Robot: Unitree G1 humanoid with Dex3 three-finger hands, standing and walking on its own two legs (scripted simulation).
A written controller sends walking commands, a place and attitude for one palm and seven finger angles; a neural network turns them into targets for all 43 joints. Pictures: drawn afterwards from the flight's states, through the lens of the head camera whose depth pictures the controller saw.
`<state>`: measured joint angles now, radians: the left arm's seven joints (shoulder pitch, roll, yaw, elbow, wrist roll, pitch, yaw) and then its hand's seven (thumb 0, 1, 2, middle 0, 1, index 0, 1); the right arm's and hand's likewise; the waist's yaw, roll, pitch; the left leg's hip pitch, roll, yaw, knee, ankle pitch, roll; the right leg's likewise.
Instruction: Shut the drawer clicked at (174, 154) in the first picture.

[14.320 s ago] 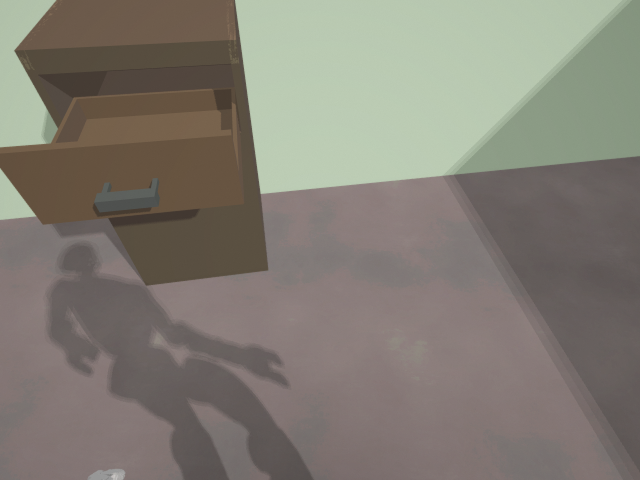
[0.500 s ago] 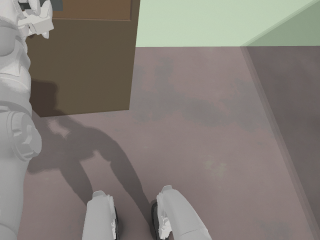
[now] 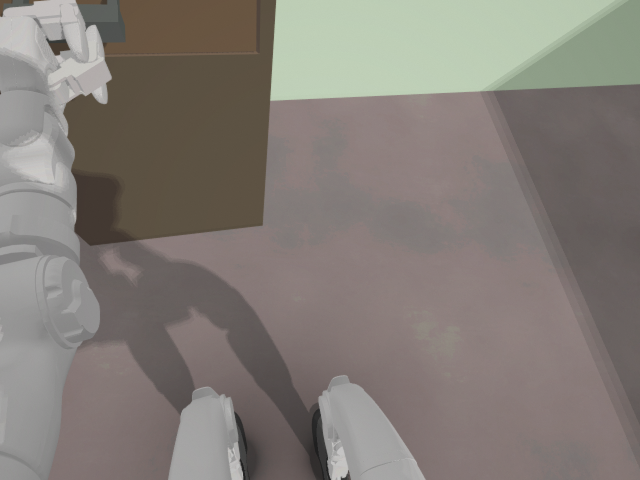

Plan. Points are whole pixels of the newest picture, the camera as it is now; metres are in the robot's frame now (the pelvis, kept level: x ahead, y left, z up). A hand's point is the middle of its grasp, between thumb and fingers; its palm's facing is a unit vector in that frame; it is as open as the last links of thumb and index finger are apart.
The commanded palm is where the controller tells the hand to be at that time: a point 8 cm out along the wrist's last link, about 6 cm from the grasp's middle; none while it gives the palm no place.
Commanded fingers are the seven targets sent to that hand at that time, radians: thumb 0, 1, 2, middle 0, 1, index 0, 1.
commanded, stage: pull the fist back off the drawer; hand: left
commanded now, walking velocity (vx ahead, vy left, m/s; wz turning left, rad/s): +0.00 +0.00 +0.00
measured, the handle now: (68, 9) +0.65 +0.20 +0.08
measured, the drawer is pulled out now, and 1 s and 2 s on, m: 0.00 0.00 0.00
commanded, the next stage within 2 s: draw the hand back to the body in 0.14 s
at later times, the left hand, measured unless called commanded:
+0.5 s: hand (67, 99) +0.50 +0.18 +0.11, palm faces +0.05 -1.00 -0.03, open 3.2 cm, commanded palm +0.45 +0.23 +0.13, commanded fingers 0.00 0.90 0.90 -1.40 -1.60 -1.40 -1.60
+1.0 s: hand out of the picture +0.34 +0.21 +0.20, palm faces +0.26 -0.93 -0.27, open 3.2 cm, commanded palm +0.29 +0.26 +0.22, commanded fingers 0.00 0.90 0.90 -1.40 -1.60 -1.40 -1.60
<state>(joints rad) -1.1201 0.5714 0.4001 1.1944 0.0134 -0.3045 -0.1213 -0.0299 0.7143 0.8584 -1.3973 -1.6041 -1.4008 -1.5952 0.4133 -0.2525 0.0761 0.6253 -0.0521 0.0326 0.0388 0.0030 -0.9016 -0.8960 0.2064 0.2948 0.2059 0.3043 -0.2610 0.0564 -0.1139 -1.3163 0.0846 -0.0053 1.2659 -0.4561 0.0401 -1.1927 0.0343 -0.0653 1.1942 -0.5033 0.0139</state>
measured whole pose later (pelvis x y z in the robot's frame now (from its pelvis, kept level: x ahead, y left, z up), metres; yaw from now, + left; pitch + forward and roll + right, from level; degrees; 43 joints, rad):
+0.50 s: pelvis +0.06 +0.00 +0.06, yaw +1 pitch +20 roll -3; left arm -0.49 0.33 0.30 0.65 -0.15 -0.28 -0.14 0.01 0.89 0.90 -1.40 -1.60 -1.40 -1.59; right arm 0.36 -0.25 0.02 0.56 0.02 0.09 0.04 0.01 -0.90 -0.90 0.20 0.29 0.20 0.30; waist -0.13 0.04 -0.13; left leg -0.89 0.07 0.04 1.00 -0.47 0.02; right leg -0.79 0.03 -0.03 0.93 -0.50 0.01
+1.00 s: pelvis +0.06 -0.01 +0.11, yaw +4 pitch +2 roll +0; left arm 0.05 0.31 0.12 0.07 -0.08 -0.04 0.06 0.01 0.89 0.90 -1.40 -1.60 -1.40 -1.59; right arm 0.16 -0.24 0.05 0.55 0.04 0.04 -0.08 0.01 -0.90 -0.90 0.20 0.29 0.20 0.30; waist 0.02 0.04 -0.04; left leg -0.32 0.02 0.05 0.59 -0.30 0.01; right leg -0.23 -0.01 -0.02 0.56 -0.36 0.00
